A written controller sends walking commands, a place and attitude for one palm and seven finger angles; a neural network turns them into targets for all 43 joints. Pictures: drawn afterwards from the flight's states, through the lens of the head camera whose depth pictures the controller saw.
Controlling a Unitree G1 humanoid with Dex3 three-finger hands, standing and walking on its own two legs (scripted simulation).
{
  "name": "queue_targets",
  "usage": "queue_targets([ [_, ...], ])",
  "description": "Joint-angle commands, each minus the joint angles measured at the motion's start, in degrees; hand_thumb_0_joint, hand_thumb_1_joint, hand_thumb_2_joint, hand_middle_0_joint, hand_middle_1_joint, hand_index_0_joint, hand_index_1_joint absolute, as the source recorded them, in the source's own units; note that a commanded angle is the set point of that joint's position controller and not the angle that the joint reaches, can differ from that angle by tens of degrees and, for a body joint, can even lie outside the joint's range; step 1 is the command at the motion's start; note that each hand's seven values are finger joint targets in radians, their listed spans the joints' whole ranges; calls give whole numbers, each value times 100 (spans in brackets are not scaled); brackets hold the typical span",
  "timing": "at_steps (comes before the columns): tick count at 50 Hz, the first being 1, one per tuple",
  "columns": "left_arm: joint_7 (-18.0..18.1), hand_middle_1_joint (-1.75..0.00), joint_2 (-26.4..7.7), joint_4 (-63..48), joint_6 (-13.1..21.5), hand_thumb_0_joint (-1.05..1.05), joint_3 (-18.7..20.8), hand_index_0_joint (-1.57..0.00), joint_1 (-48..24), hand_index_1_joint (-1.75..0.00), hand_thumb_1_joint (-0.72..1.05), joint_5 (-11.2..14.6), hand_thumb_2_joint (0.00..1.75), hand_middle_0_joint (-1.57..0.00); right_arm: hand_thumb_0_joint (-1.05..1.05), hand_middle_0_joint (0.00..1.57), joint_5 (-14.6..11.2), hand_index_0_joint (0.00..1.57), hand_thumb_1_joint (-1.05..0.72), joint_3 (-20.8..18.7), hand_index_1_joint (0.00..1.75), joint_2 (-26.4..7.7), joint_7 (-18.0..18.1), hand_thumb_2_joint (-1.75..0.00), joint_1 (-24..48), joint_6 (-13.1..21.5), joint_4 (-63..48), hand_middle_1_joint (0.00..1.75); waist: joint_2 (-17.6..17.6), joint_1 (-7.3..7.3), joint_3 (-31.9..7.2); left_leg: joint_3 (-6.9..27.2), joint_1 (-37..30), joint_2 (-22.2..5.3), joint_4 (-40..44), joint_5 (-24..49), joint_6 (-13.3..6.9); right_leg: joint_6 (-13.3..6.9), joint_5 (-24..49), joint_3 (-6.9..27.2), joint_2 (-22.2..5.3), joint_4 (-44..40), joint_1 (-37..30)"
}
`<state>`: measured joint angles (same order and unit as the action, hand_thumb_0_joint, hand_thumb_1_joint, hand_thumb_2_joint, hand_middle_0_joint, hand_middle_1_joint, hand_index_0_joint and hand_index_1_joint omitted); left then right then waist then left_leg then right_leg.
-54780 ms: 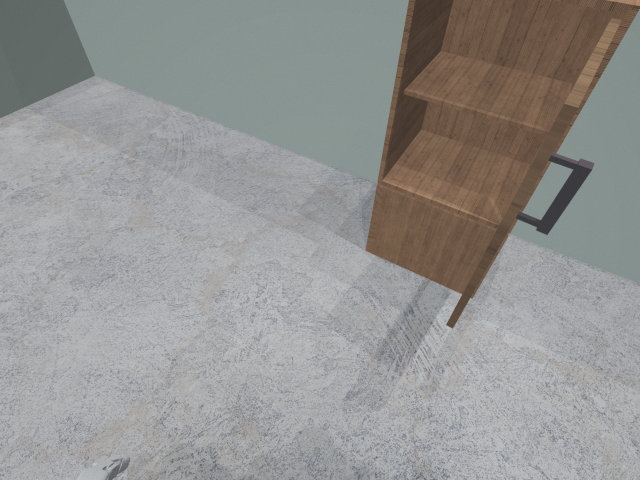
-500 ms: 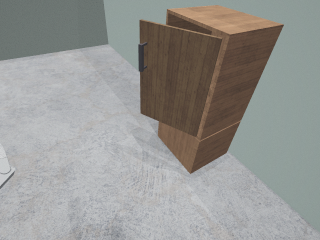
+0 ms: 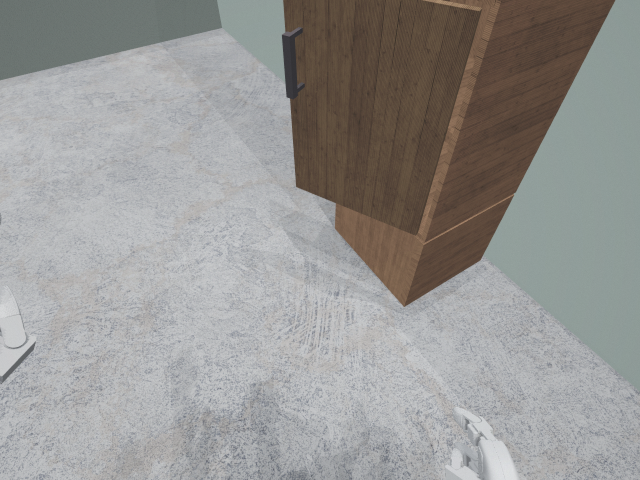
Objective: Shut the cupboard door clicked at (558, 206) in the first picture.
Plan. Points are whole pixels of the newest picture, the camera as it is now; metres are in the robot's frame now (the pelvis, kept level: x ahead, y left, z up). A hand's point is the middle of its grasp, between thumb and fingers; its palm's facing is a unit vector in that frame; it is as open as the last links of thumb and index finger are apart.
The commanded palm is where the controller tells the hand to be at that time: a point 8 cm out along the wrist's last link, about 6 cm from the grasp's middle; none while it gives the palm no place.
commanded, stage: stop stepping back and stand still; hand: left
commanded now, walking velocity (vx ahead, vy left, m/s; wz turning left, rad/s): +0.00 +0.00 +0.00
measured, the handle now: (295, 63) +0.96 +0.12 +0.05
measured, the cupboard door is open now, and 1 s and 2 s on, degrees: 27 27 27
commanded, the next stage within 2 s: let the arm hang, fingers relaxed in 1.10 s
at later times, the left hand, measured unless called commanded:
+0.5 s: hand (26, 333) +0.21 +0.28 +0.16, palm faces +0.41 -0.78 -0.47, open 7.4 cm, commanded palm +0.15 +0.32 +0.18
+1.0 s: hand out of the picture +0.20 +0.31 +0.16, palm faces +0.44 -0.79 -0.43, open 7.4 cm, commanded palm +0.14 +0.34 +0.18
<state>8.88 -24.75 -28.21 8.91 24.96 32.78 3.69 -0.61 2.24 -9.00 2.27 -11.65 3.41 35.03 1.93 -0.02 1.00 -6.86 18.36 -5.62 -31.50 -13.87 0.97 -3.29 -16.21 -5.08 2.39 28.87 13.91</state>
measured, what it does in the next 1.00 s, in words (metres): stands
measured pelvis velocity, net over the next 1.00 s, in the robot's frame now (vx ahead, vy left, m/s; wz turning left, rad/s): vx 0.00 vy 0.04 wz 0.02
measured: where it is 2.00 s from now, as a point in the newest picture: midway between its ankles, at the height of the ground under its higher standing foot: outside the picture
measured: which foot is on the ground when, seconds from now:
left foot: down 0.00-1.00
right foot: down 0.00-1.00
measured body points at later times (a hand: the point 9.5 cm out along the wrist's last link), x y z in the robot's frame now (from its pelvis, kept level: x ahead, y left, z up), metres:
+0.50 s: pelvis +0.02 +0.01 +0.00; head +0.02 +0.02 +0.45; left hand +0.19 +0.32 +0.18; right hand +0.18 -0.22 -0.08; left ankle +0.03 +0.13 -0.73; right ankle -0.01 -0.08 -0.73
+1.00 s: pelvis +0.00 +0.04 +0.01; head +0.00 +0.05 +0.46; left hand +0.17 +0.35 +0.18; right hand +0.16 -0.19 -0.08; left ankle +0.03 +0.13 -0.73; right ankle -0.01 -0.08 -0.73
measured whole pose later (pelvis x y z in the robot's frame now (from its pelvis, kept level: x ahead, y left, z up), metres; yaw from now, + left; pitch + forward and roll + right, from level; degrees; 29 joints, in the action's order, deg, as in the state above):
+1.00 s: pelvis +0.00 +0.04 +0.01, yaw +1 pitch +1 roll -1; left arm 9.6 -22.7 -26.4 8.3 22.5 31.2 2.5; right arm -0.7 1.4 -11.3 4.5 -13.6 3.0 34.4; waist -0.1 0.5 -1.2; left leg -7.5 16.0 -2.0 -27.4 -12.4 -2.5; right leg 0.5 -13.8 -4.7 -0.8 24.0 10.9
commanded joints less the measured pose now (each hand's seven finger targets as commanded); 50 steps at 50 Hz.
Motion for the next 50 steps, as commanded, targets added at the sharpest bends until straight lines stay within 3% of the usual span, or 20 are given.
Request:
queue_targets([
  [1,228,-30,-1095,-1206,223,0,632,-20,-323,-30,90,2,90,-20,0,20,-41,20,-90,-374,30,-802,196,-90,306,187,-754,30,-615,139,-1070,343,-397,10,-57,294,-105,18,2388,1366,-1222,-601,-389],
  [4,278,-30,-1125,-1317,270,0,650,-20,-376,-30,90,-54,90,-20,0,20,-45,20,-90,-343,30,-756,263,-90,438,165,-797,30,-450,91,-965,304,-469,57,22,689,-154,188,2923,1140,-1136,-486,-443],
  [6,310,-30,-1304,-1456,302,0,797,-20,-497,-30,90,-83,90,-20,0,20,-38,20,-90,-360,30,-802,300,-90,478,153,-807,30,-155,78,-876,328,-507,42,79,887,-149,249,2805,1036,-1091,-487,-393],
  [11,302,-30,-1100,-1121,357,0,719,-20,-173,-30,90,-92,90,-20,0,20,-54,20,-90,-398,30,-873,304,-90,389,115,-833,30,329,61,-747,402,-478,-59,267,1388,-151,311,2525,807,-873,-469,-499],
  [15,266,-30,-947,-906,358,0,592,-20,-8,-30,90,-66,90,-20,0,20,-85,20,-90,-423,30,-913,276,-90,334,86,-881,30,51,58,-819,412,-435,-95,280,1592,-154,339,2672,719,-795,-431,-644],
  [19,238,-30,-944,-865,321,0,566,-20,91,-30,90,-39,90,-20,0,20,-85,20,-90,-409,30,-935,281,-90,335,77,-945,30,9,48,-862,471,-428,-139,402,1534,-170,356,2418,672,-730,-435,-645],
  [26,243,-30,-1074,-1139,319,0,607,-20,-356,-30,90,-60,90,-20,0,20,-33,20,-90,-368,30,-952,330,-90,399,156,-926,30,210,32,-680,585,-356,-164,775,662,-203,323,1323,677,-630,-619,-447],
  [28,237,-30,-940,-1082,320,0,494,-20,-424,-30,90,-66,90,-20,0,20,-20,20,-90,-333,30,-915,333,-90,376,180,-912,30,214,35,-646,607,-326,-173,859,568,-211,328,1221,625,-589,-618,-481],
  [31,243,-30,-976,-1091,311,0,536,-20,-503,-30,90,-84,90,-20,0,20,-7,20,-90,-342,30,-931,331,-90,384,228,-869,30,258,18,-745,610,-384,-166,910,484,-210,320,1203,604,-582,-626,-527],
  [35,219,-30,-783,-947,282,0,386,-20,-451,-30,90,-77,90,-20,0,20,-16,20,-90,-322,30,-904,303,-90,369,230,-844,30,159,24,-711,635,-345,-179,993,347,-211,333,1110,573,-537,-668,-533],
  [45,204,-30,-805,-976,299,0,413,-20,-470,-30,90,-108,90,-20,0,20,-14,20,-90,-311,30,-905,293,-90,388,247,-915,30,323,27,-452,784,12,-231,1385,-384,-214,349,631,427,-452,-692,-541],
  [46,210,-30,-919,-1073,320,0,518,-20,-497,-30,90,-120,90,-20,0,20,3,20,-90,-328,30,-928,305,-90,419,260,-908,30,442,18,-506,785,26,-212,1371,-394,-217,337,665,441,-471,-689,-603],
  [50,212,-30,-791,-1067,344,0,428,-20,-418,-30,90,-109,90,-20,0,20,-14,20,-90,-334,30,-905,287,-90,369,272,-906,30,319,26,-627,717,-82,-162,1244,-162,-200,331,869,469,-483,-685,-634],
])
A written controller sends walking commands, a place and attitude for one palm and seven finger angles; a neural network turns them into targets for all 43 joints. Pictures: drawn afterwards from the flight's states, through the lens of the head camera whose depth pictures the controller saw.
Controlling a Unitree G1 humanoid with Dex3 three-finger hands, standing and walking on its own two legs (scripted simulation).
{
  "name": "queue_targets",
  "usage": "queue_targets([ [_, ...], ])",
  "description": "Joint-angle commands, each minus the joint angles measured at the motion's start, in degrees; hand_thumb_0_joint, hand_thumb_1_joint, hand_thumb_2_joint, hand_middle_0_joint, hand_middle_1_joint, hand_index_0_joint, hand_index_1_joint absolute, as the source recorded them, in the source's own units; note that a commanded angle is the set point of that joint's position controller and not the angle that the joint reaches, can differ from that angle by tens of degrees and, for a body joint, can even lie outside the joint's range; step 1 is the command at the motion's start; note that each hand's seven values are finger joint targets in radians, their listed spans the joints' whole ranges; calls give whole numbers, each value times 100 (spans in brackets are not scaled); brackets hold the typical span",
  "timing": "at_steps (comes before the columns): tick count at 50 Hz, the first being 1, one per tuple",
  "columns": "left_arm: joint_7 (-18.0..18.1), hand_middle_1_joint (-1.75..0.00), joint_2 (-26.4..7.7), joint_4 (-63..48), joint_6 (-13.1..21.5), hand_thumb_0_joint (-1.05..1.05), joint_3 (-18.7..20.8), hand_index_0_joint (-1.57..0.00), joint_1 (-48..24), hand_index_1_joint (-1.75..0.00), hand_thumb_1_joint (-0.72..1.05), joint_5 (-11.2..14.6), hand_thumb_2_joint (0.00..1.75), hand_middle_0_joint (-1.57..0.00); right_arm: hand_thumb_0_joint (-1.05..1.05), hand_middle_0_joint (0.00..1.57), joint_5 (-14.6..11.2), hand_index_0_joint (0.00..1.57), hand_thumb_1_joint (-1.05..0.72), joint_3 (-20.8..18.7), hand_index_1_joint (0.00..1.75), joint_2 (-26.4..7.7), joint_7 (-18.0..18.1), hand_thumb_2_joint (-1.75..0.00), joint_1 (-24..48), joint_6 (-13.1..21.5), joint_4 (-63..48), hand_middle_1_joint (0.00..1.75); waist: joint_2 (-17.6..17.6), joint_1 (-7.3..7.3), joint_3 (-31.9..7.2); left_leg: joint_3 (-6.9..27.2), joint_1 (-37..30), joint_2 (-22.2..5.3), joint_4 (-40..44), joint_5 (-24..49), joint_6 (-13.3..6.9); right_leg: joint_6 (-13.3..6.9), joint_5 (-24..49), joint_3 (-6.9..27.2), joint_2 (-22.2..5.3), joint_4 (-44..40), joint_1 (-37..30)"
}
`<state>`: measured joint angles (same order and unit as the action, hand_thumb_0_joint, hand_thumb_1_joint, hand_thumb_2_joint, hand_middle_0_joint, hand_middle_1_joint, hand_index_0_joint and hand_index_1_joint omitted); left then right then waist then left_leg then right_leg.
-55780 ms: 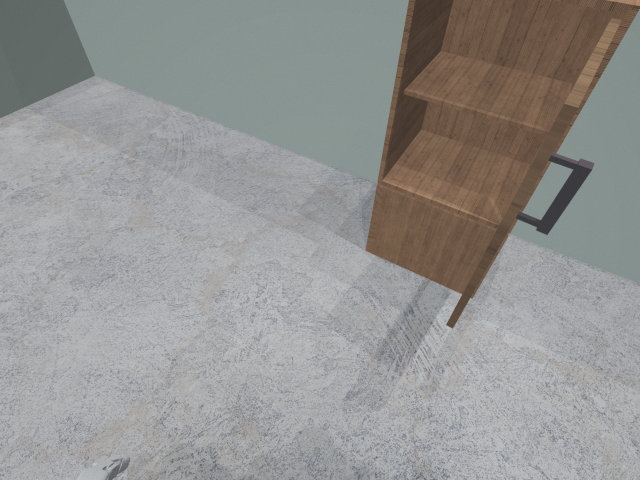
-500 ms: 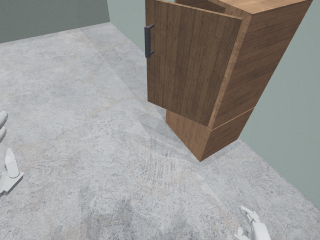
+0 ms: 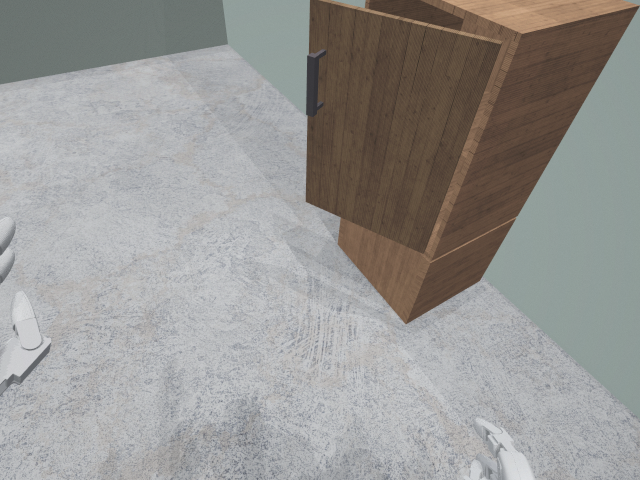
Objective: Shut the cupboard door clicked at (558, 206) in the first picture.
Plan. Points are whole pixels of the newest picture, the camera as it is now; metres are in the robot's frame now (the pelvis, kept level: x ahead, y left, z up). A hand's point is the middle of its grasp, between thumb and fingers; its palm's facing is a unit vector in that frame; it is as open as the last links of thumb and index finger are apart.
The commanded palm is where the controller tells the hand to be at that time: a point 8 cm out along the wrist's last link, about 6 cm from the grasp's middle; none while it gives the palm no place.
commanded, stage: stop stepping back and stand still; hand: left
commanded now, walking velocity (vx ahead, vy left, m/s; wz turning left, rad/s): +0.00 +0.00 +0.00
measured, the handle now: (316, 83) +0.96 +0.06 +0.05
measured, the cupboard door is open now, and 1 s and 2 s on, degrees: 27 27 27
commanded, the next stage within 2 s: let the arm hang, fingers relaxed in 0.10 s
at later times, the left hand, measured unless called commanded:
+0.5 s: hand out of the picture +0.06 +0.16 -0.16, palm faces -0.02 -0.98 -0.18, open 7.3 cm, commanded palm none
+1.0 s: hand out of the picture -0.02 +0.16 -0.17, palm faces +0.01 -0.98 -0.22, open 7.4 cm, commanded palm none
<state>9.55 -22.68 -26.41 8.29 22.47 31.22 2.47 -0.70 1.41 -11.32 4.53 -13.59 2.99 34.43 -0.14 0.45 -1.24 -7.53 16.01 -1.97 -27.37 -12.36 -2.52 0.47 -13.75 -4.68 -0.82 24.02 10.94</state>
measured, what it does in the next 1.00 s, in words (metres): stands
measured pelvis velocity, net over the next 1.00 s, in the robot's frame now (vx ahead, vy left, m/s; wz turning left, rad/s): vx -0.01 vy -0.02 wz -0.01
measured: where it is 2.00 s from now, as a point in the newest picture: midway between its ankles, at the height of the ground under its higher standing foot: outside the picture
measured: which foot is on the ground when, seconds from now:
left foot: down 0.00-1.00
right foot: down 0.00-1.00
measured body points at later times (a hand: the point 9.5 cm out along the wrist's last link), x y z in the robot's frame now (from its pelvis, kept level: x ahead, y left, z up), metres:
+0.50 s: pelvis -0.02 -0.01 -0.01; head +0.00 -0.01 +0.44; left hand +0.07 +0.21 -0.14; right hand +0.07 -0.26 -0.14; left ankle +0.03 +0.09 -0.74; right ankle -0.01 -0.12 -0.74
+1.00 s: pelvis -0.01 -0.02 +0.00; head -0.01 -0.03 +0.45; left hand -0.02 +0.22 -0.15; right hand -0.04 -0.23 -0.17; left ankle +0.03 +0.09 -0.74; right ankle -0.01 -0.12 -0.74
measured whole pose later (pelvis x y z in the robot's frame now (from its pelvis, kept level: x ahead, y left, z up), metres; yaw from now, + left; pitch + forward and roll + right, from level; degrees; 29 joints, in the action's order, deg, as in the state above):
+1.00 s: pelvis -0.01 -0.02 +0.00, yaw -1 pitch -2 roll +0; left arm 1.6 -8.9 63.9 -0.3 0.6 18.4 -0.9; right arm 0.9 -0.3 -8.2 1.2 -18.9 -1.2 63.6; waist 1.8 0.9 0.8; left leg -8.2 12.5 -2.1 -24.0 -10.0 -1.5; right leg -1.0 -13.4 -4.0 -0.5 24.3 9.4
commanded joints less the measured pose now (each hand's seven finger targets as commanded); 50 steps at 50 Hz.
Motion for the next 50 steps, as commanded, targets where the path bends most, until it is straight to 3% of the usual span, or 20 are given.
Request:
queue_targets([
  [1,147,-30,-1066,-1253,406,0,744,-20,-253,-30,90,6,90,-20,0,20,11,20,-90,-262,30,-704,62,-90,577,333,-837,30,551,-27,-431,797,116,-522,831,-260,164,-54,620,424,-170,-193,-334],
  [4,151,-30,-980,-1298,423,0,664,-20,-255,-30,90,1,90,-20,0,20,0,20,-90,-266,30,-696,64,-90,559,340,-841,30,697,-26,-476,783,68,-546,830,-121,163,-40,697,393,-138,-126,-352],
  [9,146,-30,-973,-1211,418,0,659,-20,-231,-30,90,-1,90,-20,0,20,-1,20,-90,-270,30,-695,71,-90,546,344,-821,30,581,-26,-475,811,20,-568,826,63,171,-32,777,373,-128,-113,-332],
  [10,-668,-30,-11,3100,-321,0,-1782,-20,-549,-30,90,-296,90,-20,0,20,-47,20,-90,-464,30,-1786,-489,-90,993,761,259,30,580,123,228,766,232,-597,-134,1673,128,-114,1334,61,-575,501,552],
  [11,-797,-30,114,3289,-792,0,-1692,-20,-673,-30,90,-302,90,-20,0,20,2,20,-90,-571,30,-1516,-495,-90,449,441,389,30,427,122,-329,623,-321,-602,-120,2075,253,-175,1186,459,-537,152,579],
  [12,-842,-30,111,3206,-936,0,-1696,-20,-666,-30,90,-285,90,-20,0,20,18,20,-90,-545,30,-1516,-473,-90,347,327,276,30,521,108,-254,602,-334,-659,-102,1854,192,-159,819,371,-502,201,637],
  [13,-868,-30,196,3404,-910,0,-1742,-20,-834,-30,90,-284,90,-20,0,20,65,20,-90,-495,30,-1449,-483,-90,291,271,343,30,403,74,-417,761,-205,-717,-34,1729,75,-190,437,290,-386,447,651],
  [15,-911,-30,112,3998,-869,0,-1804,-20,-1082,-30,90,-319,90,-20,0,20,97,20,-90,-381,30,-1468,-480,-90,380,76,401,30,-140,19,-304,994,2,-805,220,1397,-92,-190,52,271,-277,622,512],
  [16,-909,-30,67,4303,-862,0,-1846,-20,-1158,-30,90,-335,90,-20,0,20,113,20,-90,-351,30,-1437,-475,-90,409,17,429,30,-537,-5,-295,1020,-23,-780,229,1335,-87,-213,134,323,-296,540,435],
  [19,-876,-30,108,5318,-880,0,-1950,-20,-1284,-30,90,-359,90,-20,0,20,177,20,-90,-269,30,-1258,-464,-90,321,-145,656,30,-1053,-7,-374,929,-191,-570,162,1013,-54,-273,394,567,-505,367,323],
  [20,-858,-30,166,5635,-894,0,-1993,-20,-1317,-30,90,-362,90,-20,0,20,192,20,-90,-244,30,-1146,-466,-90,273,-203,764,30,-1051,13,-336,849,-287,-498,137,816,-25,-282,292,630,-567,264,411],
  [24,-821,-30,250,6661,-883,0,-2086,-20,-1367,-30,90,-349,90,-20,0,20,217,20,-90,-192,30,-857,-459,-90,176,-328,1209,30,-14,48,-99,733,-358,-355,316,150,56,-318,-196,805,-600,-77,563],
  [29,-796,-30,429,7546,-844,0,-2038,-20,-1134,-30,90,-343,90,-20,0,20,221,20,-90,-254,30,-614,-403,-90,-102,-387,1730,30,946,5,54,752,-175,-363,575,-530,85,-377,-260,730,-513,-354,314],
  [35,-802,-30,488,8238,-801,0,-2064,-20,-1177,-30,90,-329,90,-20,0,20,188,20,-90,-313,30,-544,-329,-90,-524,-392,2211,30,236,57,452,748,-237,-436,682,-596,91,-413,-565,778,-535,-714,502],
  [39,-789,-30,578,8549,-783,0,-2081,-20,-1122,-30,90,-325,90,-20,0,20,172,20,-90,-310,30,-468,-305,-90,-772,-368,2465,30,-182,65,463,694,-424,-459,690,-374,64,-397,-598,765,-549,-794,551],
  [43,-767,-30,688,8766,-786,0,-2099,-20,-1043,-30,90,-323,90,-20,0,20,166,20,-90,-281,30,-353,-292,-90,-879,-352,2654,30,-284,46,530,661,-457,-475,771,-257,55,-368,-475,732,-523,-768,525],
  [50,-731,-30,889,8965,-780,0,-2133,-20,-887,-30,90,-320,90,-20,0,20,154,20,-90,-245,30,-171,-263,-90,-886,-324,2844,30,-106,8,631,639,-472,-512,925,-55,57,-309,10,681,-476,-672,398],
])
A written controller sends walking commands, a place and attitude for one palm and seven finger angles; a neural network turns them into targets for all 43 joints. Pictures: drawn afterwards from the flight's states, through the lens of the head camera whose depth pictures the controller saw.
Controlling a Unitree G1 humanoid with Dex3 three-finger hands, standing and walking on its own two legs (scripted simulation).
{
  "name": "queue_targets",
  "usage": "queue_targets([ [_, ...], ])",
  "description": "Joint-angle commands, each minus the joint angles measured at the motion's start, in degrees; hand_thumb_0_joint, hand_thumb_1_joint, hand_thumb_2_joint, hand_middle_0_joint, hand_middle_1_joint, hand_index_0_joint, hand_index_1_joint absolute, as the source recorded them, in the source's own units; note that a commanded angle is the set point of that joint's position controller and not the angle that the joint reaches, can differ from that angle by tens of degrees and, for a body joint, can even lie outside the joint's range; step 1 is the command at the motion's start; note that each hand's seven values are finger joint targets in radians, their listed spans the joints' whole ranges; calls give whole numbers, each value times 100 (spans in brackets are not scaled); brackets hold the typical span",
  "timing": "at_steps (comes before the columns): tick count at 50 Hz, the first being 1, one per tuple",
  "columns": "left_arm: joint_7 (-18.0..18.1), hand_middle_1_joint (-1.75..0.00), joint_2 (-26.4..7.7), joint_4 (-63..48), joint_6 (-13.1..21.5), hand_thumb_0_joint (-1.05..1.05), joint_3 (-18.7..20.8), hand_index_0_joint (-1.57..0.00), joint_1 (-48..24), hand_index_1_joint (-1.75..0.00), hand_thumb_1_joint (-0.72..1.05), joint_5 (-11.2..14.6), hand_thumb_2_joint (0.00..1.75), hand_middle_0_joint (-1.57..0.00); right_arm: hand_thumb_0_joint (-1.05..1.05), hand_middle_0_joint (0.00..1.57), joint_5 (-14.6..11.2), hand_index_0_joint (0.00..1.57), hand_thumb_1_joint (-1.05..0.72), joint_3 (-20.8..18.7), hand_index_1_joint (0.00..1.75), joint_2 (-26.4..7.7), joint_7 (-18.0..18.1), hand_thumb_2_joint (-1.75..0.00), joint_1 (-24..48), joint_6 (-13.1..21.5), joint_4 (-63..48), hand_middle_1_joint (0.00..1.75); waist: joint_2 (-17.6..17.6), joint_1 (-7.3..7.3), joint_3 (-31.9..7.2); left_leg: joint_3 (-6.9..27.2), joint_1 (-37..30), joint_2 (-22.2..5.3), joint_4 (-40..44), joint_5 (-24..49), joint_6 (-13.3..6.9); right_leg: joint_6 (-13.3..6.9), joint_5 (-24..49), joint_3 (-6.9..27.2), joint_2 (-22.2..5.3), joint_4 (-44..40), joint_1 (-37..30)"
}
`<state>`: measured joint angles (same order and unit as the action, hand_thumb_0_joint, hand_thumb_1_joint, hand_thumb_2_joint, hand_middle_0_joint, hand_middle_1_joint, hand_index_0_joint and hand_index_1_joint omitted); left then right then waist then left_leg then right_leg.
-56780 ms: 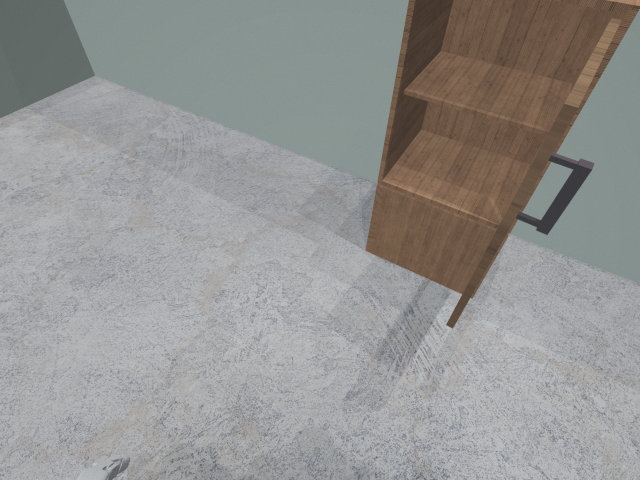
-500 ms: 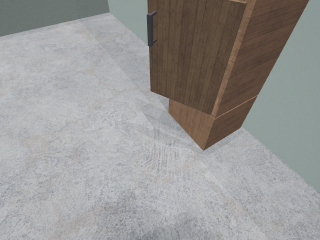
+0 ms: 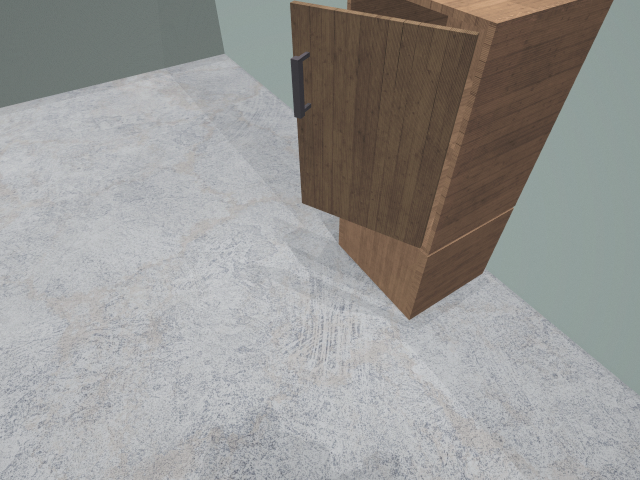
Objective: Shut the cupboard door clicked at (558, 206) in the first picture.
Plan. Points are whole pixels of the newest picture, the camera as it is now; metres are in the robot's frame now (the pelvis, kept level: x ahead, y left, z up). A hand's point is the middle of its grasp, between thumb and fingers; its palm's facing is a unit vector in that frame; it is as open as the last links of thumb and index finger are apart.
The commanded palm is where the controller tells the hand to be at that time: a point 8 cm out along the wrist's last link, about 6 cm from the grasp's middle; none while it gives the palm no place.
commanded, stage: let the arm hang, fingers relaxed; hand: left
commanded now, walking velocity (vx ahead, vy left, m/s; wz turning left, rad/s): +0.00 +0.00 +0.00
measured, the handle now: (302, 85) +0.97 +0.09 +0.04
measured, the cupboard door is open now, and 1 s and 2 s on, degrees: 27 27 27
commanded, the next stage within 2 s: look to check the result in 0.30 s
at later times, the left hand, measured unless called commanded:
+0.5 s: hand out of the picture -0.02 +0.16 -0.17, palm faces +0.04 -0.98 -0.17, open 7.4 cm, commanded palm none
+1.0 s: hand out of the picture +0.02 +0.19 -0.17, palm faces +0.01 -0.98 -0.21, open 7.4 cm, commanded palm none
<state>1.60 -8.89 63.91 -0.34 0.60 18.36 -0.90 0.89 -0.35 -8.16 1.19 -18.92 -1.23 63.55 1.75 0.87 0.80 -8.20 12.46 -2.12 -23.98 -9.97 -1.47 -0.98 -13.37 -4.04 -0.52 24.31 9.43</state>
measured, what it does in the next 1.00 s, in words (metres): stands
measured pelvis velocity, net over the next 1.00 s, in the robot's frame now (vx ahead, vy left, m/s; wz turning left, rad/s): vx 0.01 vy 0.00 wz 0.00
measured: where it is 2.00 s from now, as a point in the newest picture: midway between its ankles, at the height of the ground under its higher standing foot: outside the picture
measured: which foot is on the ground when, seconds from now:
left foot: down 0.00-1.00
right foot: down 0.00-1.00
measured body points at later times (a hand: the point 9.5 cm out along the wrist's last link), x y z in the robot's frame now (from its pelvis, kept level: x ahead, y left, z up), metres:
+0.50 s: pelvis +0.01 +0.00 +0.00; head +0.01 +0.00 +0.45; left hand -0.02 +0.22 -0.16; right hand -0.02 -0.21 -0.16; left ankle +0.04 +0.10 -0.74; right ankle +0.00 -0.11 -0.74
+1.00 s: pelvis +0.01 +0.00 +0.00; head +0.02 +0.00 +0.45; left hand +0.02 +0.24 -0.15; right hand +0.01 -0.23 -0.16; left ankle +0.04 +0.10 -0.74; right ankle +0.00 -0.11 -0.74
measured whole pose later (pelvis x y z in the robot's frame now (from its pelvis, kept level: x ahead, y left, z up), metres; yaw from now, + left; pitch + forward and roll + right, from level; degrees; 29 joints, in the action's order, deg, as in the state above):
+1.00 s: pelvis +0.01 +0.00 +0.00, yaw +0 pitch -2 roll +0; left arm 1.3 -9.7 64.9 0.3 1.0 15.1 -1.1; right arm 0.8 -1.0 -10.4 1.6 -15.5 -0.3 64.2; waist 0.6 0.8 1.9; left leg -8.5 9.6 -1.5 -21.2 -9.9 -1.5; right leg -0.6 -13.2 -3.7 -0.8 21.7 6.7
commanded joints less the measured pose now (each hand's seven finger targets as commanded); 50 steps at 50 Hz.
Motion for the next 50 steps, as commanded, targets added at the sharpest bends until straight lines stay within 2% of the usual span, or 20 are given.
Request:
queue_targets([
  [1,69,-30,-509,-47,91,0,50,-20,436,-30,90,14,90,-20,0,20,-15,20,-90,-71,30,-510,73,-90,-362,105,-72,30,-224,-47,394,714,-149,-494,577,-199,-47,-166,53,622,-491,-685,522],
  [9,79,-30,-345,32,82,0,53,-20,470,-30,90,12,90,-20,0,20,-3,20,-90,-64,30,-350,98,-90,-373,110,6,30,-12,-28,573,689,-81,-479,710,-356,-29,-136,122,577,-468,-679,518],
  [11,82,-30,-354,36,92,0,58,-20,514,-30,90,4,90,-20,0,20,-17,20,-90,-72,30,-361,103,-90,-388,111,-5,30,-129,-36,533,704,-131,-474,660,-261,-37,-138,184,563,-468,-695,475],
  [20,79,-30,-329,82,122,0,76,-20,524,-30,90,4,90,-20,0,20,-15,20,-90,-90,30,-419,117,-90,-358,145,9,30,-184,-14,401,695,-303,-494,658,-84,-56,-135,307,572,-492,-699,412],
  [28,73,-30,-421,98,116,0,89,-20,458,-30,90,0,90,-20,0,20,-17,20,-90,-108,30,-517,117,-90,-313,140,7,30,-215,-11,498,710,-289,-502,687,-154,-60,-140,214,565,-495,-718,426],
  [30,66,-30,-458,96,115,0,93,-20,447,-30,90,1,90,-20,0,20,-17,20,-90,-113,30,-565,118,-90,-257,147,2,30,-137,-22,485,715,-319,-511,699,-163,-66,-143,217,580,-498,-725,424],
  [32,64,-30,-488,88,127,0,102,-20,422,-30,90,-2,90,-20,0,20,-17,20,-90,-121,30,-597,116,-90,-242,153,-9,30,-217,-20,418,708,-353,-515,659,-34,-70,-147,301,575,-506,-723,375],
  [46,32,-30,-776,3,141,0,136,-20,105,-30,90,-5,90,-20,0,20,-21,20,-90,-156,30,-884,100,-90,23,173,-69,30,-183,-31,360,747,-467,-549,719,105,-63,-156,386,593,-531,-787,280],
  [48,26,-30,-809,-12,133,0,137,-20,13,-30,90,-4,90,-20,0,20,-14,20,-90,-145,30,-885,96,-90,67,177,-61,30,-106,-23,397,753,-403,-552,768,56,-49,-149,377,591,-541,-782,238],
  [50,50,-30,-603,-15,81,0,116,-20,100,-30,90,4,90,-20,0,20,-6,20,-90,-98,30,-620,71,-90,4,131,-73,30,-155,-30,399,770,-244,-507,636,201,-18,-91,405,478,-592,-620,196],
])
